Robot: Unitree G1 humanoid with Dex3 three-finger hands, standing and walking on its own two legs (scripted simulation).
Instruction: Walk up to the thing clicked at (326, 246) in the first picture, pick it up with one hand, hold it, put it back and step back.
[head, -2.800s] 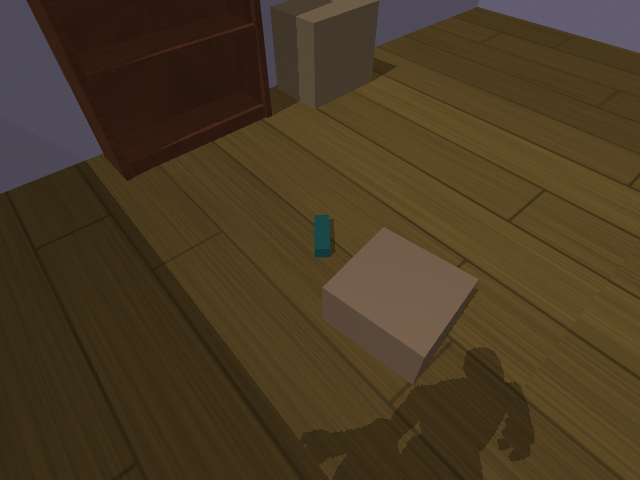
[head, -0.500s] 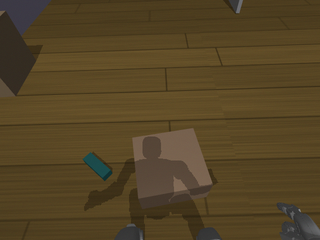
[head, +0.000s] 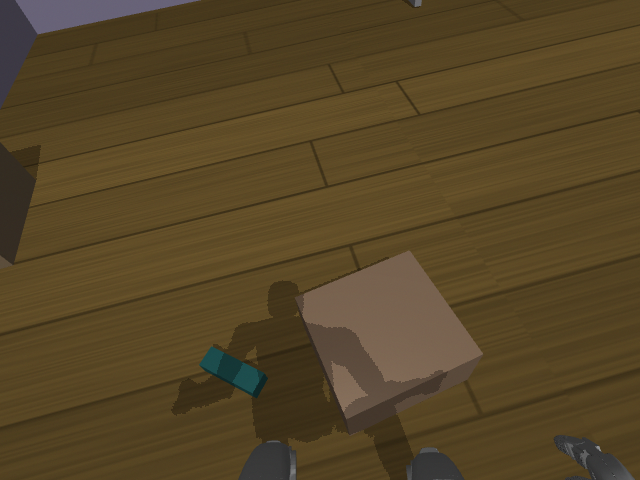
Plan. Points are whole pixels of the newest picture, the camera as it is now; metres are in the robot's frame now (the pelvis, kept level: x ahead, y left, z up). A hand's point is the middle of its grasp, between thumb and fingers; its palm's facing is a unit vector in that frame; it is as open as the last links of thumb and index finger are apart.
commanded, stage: walk up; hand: left
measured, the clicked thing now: (233, 371) +0.52 +0.34 -0.70
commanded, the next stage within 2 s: none
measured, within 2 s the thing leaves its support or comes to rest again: neither
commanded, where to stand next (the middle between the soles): +0.07 +0.33 m, yaw -29 degrees
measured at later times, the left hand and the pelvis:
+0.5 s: hand out of the picture +0.10 +0.53 -0.11, palm faces -0.20 -0.78 -0.59, open 7.4 cm; pelvis -0.03 +0.24 +0.00, yaw -12 degrees
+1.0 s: hand out of the picture +0.14 +0.67 -0.13, palm faces -0.42 -0.82 -0.40, open 7.4 cm; pelvis -0.03 +0.41 +0.02, yaw -25 degrees
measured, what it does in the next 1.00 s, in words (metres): steps to the left, turning right: left foot, then right foot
